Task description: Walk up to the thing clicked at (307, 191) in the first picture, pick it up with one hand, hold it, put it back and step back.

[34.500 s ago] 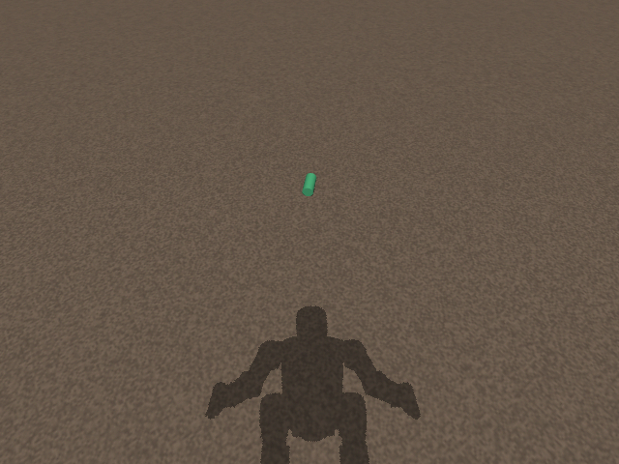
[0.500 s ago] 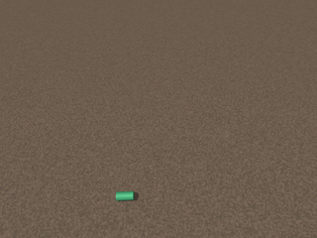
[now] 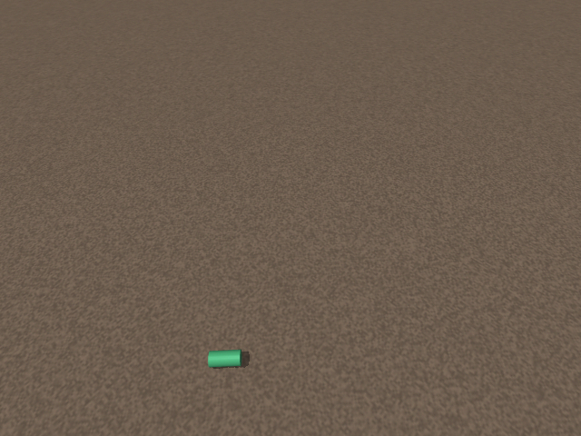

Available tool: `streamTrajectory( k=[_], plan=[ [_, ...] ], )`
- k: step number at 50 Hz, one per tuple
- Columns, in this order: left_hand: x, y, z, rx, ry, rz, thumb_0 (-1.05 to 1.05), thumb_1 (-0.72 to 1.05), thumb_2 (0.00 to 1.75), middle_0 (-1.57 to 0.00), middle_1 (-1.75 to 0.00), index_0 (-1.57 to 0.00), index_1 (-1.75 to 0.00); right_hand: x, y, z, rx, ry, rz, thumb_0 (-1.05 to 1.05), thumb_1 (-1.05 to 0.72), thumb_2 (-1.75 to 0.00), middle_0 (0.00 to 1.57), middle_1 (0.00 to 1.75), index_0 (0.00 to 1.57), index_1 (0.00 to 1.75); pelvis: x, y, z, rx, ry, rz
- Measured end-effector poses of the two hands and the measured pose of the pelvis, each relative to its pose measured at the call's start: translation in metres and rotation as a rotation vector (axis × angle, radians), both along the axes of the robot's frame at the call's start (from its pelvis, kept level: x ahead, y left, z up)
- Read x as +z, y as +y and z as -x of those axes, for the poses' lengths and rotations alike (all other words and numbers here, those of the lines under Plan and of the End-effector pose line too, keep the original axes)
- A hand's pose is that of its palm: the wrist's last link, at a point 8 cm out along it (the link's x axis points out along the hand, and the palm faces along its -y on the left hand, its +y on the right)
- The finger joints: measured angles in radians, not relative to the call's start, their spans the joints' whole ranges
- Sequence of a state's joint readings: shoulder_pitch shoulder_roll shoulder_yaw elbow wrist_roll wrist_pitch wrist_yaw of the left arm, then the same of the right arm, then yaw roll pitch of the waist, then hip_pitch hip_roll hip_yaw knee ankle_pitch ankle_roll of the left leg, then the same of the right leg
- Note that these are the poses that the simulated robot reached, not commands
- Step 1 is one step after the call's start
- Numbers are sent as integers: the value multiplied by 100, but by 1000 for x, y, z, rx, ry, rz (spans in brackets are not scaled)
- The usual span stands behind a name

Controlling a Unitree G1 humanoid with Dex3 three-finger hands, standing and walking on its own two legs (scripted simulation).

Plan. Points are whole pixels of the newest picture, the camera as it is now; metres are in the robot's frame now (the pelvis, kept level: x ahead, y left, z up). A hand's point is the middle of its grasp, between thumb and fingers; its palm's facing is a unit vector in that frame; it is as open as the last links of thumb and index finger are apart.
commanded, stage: stand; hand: left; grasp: from above
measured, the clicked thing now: (225, 358) +0.46 +0.24 -0.76
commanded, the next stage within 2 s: step back in 0.36 s
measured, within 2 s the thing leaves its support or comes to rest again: neither
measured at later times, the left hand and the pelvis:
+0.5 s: hand out of the picture +0.08 +0.26 -0.16, palm faces +0.00 -0.93 -0.36, open 7.3 cm; pelvis -0.02 +0.01 -0.01, yaw +0 degrees
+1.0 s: hand out of the picture +0.04 +0.30 -0.18, palm faces -0.12 -0.92 -0.38, open 7.3 cm; pelvis -0.09 +0.05 -0.03, yaw -5 degrees
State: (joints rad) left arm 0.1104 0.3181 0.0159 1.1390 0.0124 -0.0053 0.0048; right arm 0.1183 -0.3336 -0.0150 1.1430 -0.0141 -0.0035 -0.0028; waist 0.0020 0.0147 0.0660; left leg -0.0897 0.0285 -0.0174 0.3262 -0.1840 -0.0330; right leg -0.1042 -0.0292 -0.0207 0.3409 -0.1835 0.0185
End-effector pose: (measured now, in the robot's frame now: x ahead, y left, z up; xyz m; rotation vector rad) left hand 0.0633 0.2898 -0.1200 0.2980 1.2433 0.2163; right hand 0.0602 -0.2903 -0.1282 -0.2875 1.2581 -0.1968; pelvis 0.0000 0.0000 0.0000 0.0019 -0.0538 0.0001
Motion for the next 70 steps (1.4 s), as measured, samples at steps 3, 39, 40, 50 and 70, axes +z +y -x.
streamTrajectory(
  k=[3,39,40,50,70],
  plan=[
    [0,0,-1,-2,0,-1,0,90,90,-20,-30,-21,-30,0,0,0,-1,0,-1,0,-91,-90,20,29,20,30,0,-1,0,-1,1,0],
    [-22,62,-28,-86,-86,-27,0,91,90,-20,-29,-20,-30,13,24,71,-24,74,124,0,-91,-90,20,30,21,30,-16,49,57,-16,48,22],
    [-22,61,-24,-93,-79,-22,0,91,90,-20,-29,-20,-30,13,25,74,-28,69,125,0,-91,-90,20,30,21,30,-15,51,59,-21,49,22],
    [-19,51,20,-149,-42,-45,0,90,90,-20,-30,-21,-30,-12,31,87,-59,-55,62,0,-90,-90,20,30,21,30,-26,50,89,-83,17,-13],
    [-3,71,106,-115,-199,-39,0,90,90,-20,-30,-21,-30,-2,33,174,22,-43,119,0,-91,-90,20,29,20,30,-27,67,190,-11,10,-3]
  ],
)
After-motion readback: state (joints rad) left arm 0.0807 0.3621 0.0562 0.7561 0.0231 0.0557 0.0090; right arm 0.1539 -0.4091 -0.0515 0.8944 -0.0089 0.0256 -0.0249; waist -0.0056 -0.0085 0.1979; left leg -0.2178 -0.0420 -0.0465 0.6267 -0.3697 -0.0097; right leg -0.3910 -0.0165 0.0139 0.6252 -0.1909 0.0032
